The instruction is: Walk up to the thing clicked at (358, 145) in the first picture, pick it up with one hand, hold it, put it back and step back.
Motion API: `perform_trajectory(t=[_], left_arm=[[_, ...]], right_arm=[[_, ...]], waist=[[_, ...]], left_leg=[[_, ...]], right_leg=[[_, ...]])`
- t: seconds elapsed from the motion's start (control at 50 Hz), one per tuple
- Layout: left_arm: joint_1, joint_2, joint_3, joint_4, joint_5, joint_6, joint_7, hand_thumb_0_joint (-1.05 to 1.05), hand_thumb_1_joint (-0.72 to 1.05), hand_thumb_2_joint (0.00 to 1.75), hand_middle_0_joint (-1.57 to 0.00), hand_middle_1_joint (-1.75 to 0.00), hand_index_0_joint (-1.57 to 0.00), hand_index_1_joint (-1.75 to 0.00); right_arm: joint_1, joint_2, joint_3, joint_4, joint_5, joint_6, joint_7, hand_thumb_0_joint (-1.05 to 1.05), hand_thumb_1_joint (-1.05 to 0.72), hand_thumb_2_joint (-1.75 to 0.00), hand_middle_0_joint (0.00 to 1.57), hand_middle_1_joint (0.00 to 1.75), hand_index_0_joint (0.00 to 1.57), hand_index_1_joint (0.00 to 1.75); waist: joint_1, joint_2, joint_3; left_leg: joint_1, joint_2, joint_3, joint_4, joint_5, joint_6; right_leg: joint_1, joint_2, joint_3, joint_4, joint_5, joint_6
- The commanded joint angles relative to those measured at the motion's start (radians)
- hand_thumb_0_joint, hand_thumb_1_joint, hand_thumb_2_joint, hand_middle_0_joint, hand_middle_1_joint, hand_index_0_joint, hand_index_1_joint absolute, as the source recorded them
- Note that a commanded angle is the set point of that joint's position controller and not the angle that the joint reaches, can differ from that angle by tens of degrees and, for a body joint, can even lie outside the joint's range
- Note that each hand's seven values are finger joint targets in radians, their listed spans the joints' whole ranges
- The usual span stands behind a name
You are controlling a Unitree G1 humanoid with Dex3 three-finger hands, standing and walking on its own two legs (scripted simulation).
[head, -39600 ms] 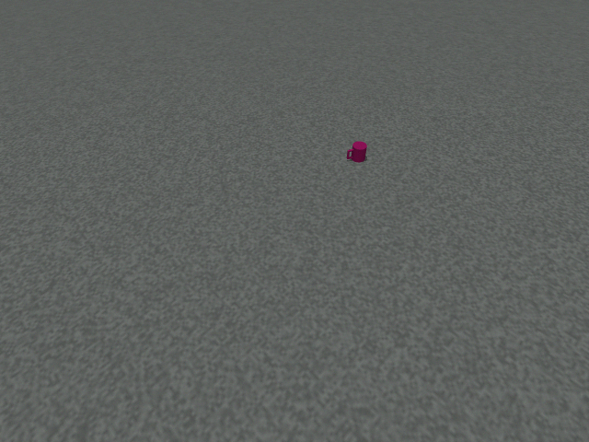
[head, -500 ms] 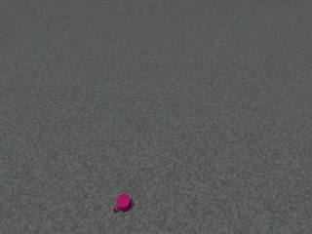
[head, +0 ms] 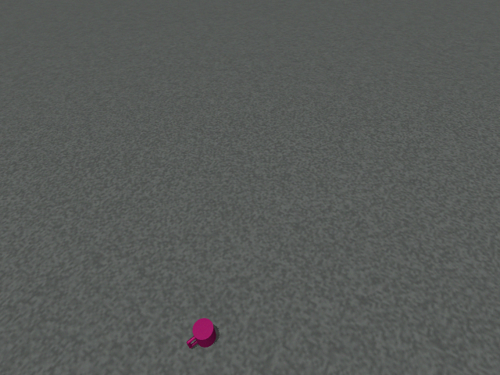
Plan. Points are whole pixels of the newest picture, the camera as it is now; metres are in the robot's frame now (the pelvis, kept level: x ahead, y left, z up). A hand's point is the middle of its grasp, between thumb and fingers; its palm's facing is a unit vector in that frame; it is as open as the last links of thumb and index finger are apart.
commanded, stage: stand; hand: left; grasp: from above
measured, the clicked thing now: (200, 335) +0.44 +0.24 -0.74
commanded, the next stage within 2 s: step back in 1.60 s
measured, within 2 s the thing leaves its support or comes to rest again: neither
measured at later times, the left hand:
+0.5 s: hand out of the picture +0.06 +0.23 -0.16, palm faces +0.00 -0.94 -0.33, open 7.4 cm
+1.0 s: hand out of the picture +0.09 +0.23 -0.15, palm faces +0.00 -0.94 -0.34, open 7.4 cm
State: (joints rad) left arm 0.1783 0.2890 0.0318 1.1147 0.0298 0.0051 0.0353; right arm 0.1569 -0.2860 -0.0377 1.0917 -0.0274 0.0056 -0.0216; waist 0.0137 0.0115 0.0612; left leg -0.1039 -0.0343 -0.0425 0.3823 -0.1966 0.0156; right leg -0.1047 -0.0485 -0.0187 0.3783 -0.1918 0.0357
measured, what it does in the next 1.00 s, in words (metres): stands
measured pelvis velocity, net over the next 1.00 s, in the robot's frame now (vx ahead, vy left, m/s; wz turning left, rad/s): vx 0.02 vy -0.02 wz -0.01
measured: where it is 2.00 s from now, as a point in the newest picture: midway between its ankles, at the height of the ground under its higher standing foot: outside the picture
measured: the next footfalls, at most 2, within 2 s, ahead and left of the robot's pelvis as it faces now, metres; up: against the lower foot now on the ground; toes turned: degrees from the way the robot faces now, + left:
none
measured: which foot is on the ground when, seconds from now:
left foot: down 0.00-1.00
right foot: down 0.00-1.00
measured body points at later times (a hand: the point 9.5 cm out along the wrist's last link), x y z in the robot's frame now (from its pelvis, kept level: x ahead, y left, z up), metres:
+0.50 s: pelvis +0.01 -0.01 +0.00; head +0.02 -0.02 +0.45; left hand +0.06 +0.27 -0.14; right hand +0.06 -0.30 -0.14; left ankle +0.01 +0.11 -0.74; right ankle +0.01 -0.14 -0.74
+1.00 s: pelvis +0.02 -0.02 +0.00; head +0.02 -0.02 +0.45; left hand +0.09 +0.27 -0.13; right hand +0.09 -0.31 -0.14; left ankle +0.01 +0.11 -0.74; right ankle +0.01 -0.14 -0.74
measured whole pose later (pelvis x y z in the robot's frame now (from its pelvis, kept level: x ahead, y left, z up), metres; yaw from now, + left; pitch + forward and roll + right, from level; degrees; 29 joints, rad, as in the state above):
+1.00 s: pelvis +0.02 -0.02 +0.00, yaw -1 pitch -3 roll +0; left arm 0.10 0.32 0.02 1.14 0.02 -0.01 0.02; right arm 0.12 -0.32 -0.02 1.13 -0.02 0.00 -0.01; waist 0.00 0.01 0.06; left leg -0.08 0.00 -0.04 0.31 -0.18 -0.01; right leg -0.09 -0.02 -0.02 0.32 -0.18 0.01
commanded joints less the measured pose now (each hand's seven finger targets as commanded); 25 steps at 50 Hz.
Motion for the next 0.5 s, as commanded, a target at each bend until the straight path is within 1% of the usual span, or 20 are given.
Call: perform_trajectory(t=[0.0,0.02,0.04,0.06,0.08,0.12,0.14,0.18,0.2,0.24,0.26,0.28,0.3,0.32,0.34,0.36,0.4,0.42,0.46,0.48], left_arm=[[-0.037,0.187,0.035,-0.050,0.000,-0.026,0.006,0.00,0.90,0.90,-0.20,-0.30,-0.20,-0.30],[-0.039,0.187,0.034,-0.045,-0.001,-0.026,0.005,0.00,0.90,0.90,-0.20,-0.30,-0.20,-0.30],[-0.041,0.188,0.032,-0.042,0.000,-0.025,0.005,0.00,0.90,0.90,-0.20,-0.30,-0.20,-0.30],[-0.053,0.195,0.035,-0.041,-0.002,-0.023,0.005,0.00,0.90,0.90,-0.20,-0.30,-0.20,-0.30],[-0.046,0.194,0.034,-0.038,-0.002,-0.022,0.004,0.00,0.90,0.90,-0.20,-0.30,-0.20,-0.30],[-0.046,0.201,0.036,-0.034,-0.004,-0.022,0.001,0.00,0.90,0.90,-0.20,-0.30,-0.20,-0.30],[-0.042,0.193,0.033,-0.029,-0.004,-0.023,0.000,0.00,0.90,0.90,-0.20,-0.30,-0.20,-0.30],[-0.049,0.201,0.034,-0.029,-0.004,-0.023,-0.001,0.00,0.90,0.90,-0.20,-0.30,-0.20,-0.30],[-0.051,0.203,0.033,-0.031,-0.003,-0.026,-0.002,0.00,0.90,0.90,-0.20,-0.30,-0.20,-0.30],[-0.070,0.209,0.035,-0.033,-0.005,-0.027,-0.003,0.00,0.90,0.90,-0.20,-0.30,-0.20,-0.30],[-0.061,0.204,0.031,-0.030,-0.004,-0.027,-0.003,0.00,0.90,0.90,-0.20,-0.30,-0.20,-0.30],[-0.064,0.208,0.032,-0.029,-0.003,-0.027,-0.003,0.00,0.90,0.90,-0.20,-0.30,-0.20,-0.30],[-0.073,0.212,0.034,-0.029,-0.006,-0.027,-0.004,0.00,0.90,0.90,-0.20,-0.30,-0.20,-0.30],[-0.067,0.212,0.032,-0.028,-0.006,-0.026,-0.005,0.00,0.90,0.90,-0.20,-0.30,-0.20,-0.30],[-0.068,0.211,0.032,-0.027,-0.007,-0.029,-0.004,0.00,0.90,0.90,-0.20,-0.30,-0.20,-0.30],[-0.067,0.207,0.031,-0.026,-0.007,-0.029,-0.005,0.00,0.90,0.90,-0.20,-0.30,-0.20,-0.30],[-0.066,0.208,0.029,-0.026,-0.008,-0.032,-0.006,0.00,0.90,0.90,-0.20,-0.30,-0.20,-0.30],[-0.079,0.212,0.031,-0.031,-0.010,-0.033,-0.005,0.00,0.90,0.90,-0.20,-0.30,-0.20,-0.30],[-0.075,0.211,0.031,-0.027,-0.012,-0.033,-0.005,0.00,0.90,0.90,-0.20,-0.30,-0.20,-0.30],[-0.079,0.208,0.031,-0.027,-0.013,-0.033,-0.005,0.00,0.90,0.90,-0.20,-0.30,-0.20,-0.30]], right_arm=[[-0.047,-0.190,-0.031,-0.052,0.002,-0.026,-0.006,0.00,-0.90,-0.90,0.20,0.30,0.20,0.30],[-0.043,-0.187,-0.029,-0.047,0.004,-0.027,-0.005,0.00,-0.90,-0.90,0.20,0.30,0.20,0.30],[-0.039,-0.190,-0.028,-0.043,0.003,-0.026,-0.005,0.00,-0.90,-0.90,0.20,0.30,0.20,0.30],[-0.035,-0.191,-0.027,-0.039,0.002,-0.023,-0.005,0.00,-0.90,-0.90,0.20,0.30,0.20,0.30],[-0.041,-0.196,-0.028,-0.038,0.002,-0.022,-0.004,0.00,-0.90,-0.90,0.20,0.30,0.20,0.30],[-0.048,-0.200,-0.028,-0.037,0.004,-0.023,-0.004,0.00,-0.90,-0.90,0.20,0.30,0.20,0.30],[-0.050,-0.197,-0.025,-0.036,0.004,-0.024,-0.003,0.00,-0.90,-0.90,0.20,0.30,0.20,0.30],[-0.043,-0.199,-0.025,-0.032,0.004,-0.024,-0.003,0.00,-0.90,-0.90,0.20,0.30,0.20,0.30],[-0.047,-0.199,-0.024,-0.035,0.005,-0.025,-0.002,0.00,-0.90,-0.90,0.20,0.30,0.20,0.30],[-0.038,-0.200,-0.021,-0.030,0.005,-0.025,-0.002,0.00,-0.90,-0.90,0.20,0.30,0.20,0.30],[-0.048,-0.204,-0.021,-0.028,0.006,-0.024,-0.001,0.00,-0.90,-0.90,0.20,0.30,0.20,0.30],[-0.048,-0.206,-0.023,-0.031,0.007,-0.023,-0.001,0.00,-0.90,-0.90,0.20,0.30,0.20,0.30],[-0.034,-0.205,-0.021,-0.025,0.005,-0.022,-0.002,0.00,-0.90,-0.90,0.20,0.30,0.20,0.30],[-0.042,-0.205,-0.019,-0.025,0.006,-0.022,-0.001,0.00,-0.90,-0.90,0.20,0.30,0.20,0.30],[-0.042,-0.209,-0.021,-0.025,0.007,-0.024,-0.001,0.00,-0.90,-0.90,0.20,0.30,0.20,0.30],[-0.039,-0.204,-0.018,-0.022,0.008,-0.025,-0.001,0.00,-0.90,-0.90,0.20,0.30,0.20,0.30],[-0.046,-0.214,-0.019,-0.022,0.009,-0.027,-0.001,0.00,-0.90,-0.90,0.20,0.30,0.20,0.30],[-0.036,-0.212,-0.017,-0.022,0.008,-0.028,-0.002,0.00,-0.90,-0.90,0.20,0.30,0.20,0.30],[-0.046,-0.219,-0.016,-0.020,0.008,-0.031,-0.004,0.00,-0.90,-0.90,0.20,0.30,0.20,0.30],[-0.045,-0.223,-0.016,-0.018,0.009,-0.031,-0.005,0.00,-0.90,-0.90,0.20,0.30,0.20,0.30]], waist=[[0.003,-0.019,-0.014],[-0.002,-0.018,-0.015],[-0.002,-0.014,-0.001],[-0.005,-0.003,0.007],[0.000,-0.001,0.012],[0.000,0.004,0.004],[0.002,0.000,0.010],[0.000,0.001,0.000],[0.000,-0.018,-0.006],[-0.008,-0.003,-0.015],[-0.002,-0.013,0.007],[-0.005,-0.016,-0.003],[-0.010,-0.010,-0.007],[-0.004,-0.016,0.002],[-0.006,-0.005,-0.024],[-0.005,-0.012,-0.020],[-0.004,-0.020,-0.040],[-0.012,-0.002,-0.055],[-0.006,0.002,-0.072],[-0.009,0.004,-0.083]], left_leg=[[-0.039,0.113,-0.097,-0.097,0.064,0.012],[-0.023,0.117,-0.096,-0.098,0.071,0.010],[-0.043,0.116,-0.095,-0.101,0.047,0.008],[-0.066,0.113,-0.095,-0.110,0.002,0.008],[-0.077,0.114,-0.099,-0.116,-0.019,0.009],[-0.062,0.117,-0.099,-0.119,-0.007,0.011],[-0.057,0.120,-0.100,-0.117,-0.002,0.011],[-0.059,0.119,-0.097,-0.117,-0.015,0.010],[-0.045,0.119,-0.095,-0.109,0.028,0.011],[-0.053,0.119,-0.089,-0.107,0.018,0.010],[-0.057,0.117,-0.092,-0.106,0.002,0.010],[-0.052,0.122,-0.092,-0.105,0.016,0.012],[-0.054,0.120,-0.086,-0.104,0.011,0.011],[-0.059,0.120,-0.089,-0.105,0.009,0.010],[-0.039,0.127,-0.089,-0.099,0.059,0.014],[-0.040,0.127,-0.087,-0.099,0.064,0.011],[-0.023,0.131,-0.087,-0.093,0.112,0.012],[-0.021,0.134,-0.082,-0.093,0.129,0.011],[-0.004,0.139,-0.082,-0.086,0.187,0.011],[0.004,0.138,-0.078,-0.087,0.199,0.010]], right_leg=[[0.006,-0.073,0.075,-0.087,0.026,-0.039],[-0.007,-0.072,0.076,-0.087,0.028,-0.039],[-0.006,-0.069,0.074,-0.092,0.011,-0.037],[0.001,-0.067,0.073,-0.092,-0.014,-0.037],[0.003,-0.066,0.073,-0.095,-0.031,-0.037],[-0.002,-0.067,0.075,-0.093,-0.021,-0.041],[-0.011,-0.066,0.075,-0.096,-0.026,-0.041],[-0.007,-0.067,0.080,-0.101,-0.033,-0.042],[-0.007,-0.070,0.082,-0.106,-0.027,-0.044],[0.003,-0.070,0.085,-0.104,-0.020,-0.043],[-0.018,-0.068,0.085,-0.113,-0.048,-0.041],[-0.011,-0.070,0.085,-0.111,-0.051,-0.043],[-0.006,-0.073,0.094,-0.115,-0.035,-0.044],[-0.015,-0.069,0.089,-0.118,-0.051,-0.045],[0.010,-0.077,0.094,-0.113,-0.009,-0.048],[0.005,-0.073,0.090,-0.109,0.000,-0.047],[0.017,-0.075,0.088,-0.111,0.047,-0.046],[0.034,-0.076,0.088,-0.100,0.078,-0.047],[0.051,-0.081,0.083,-0.089,0.159,-0.048],[0.056,-0.080,0.081,-0.085,0.179,-0.046]])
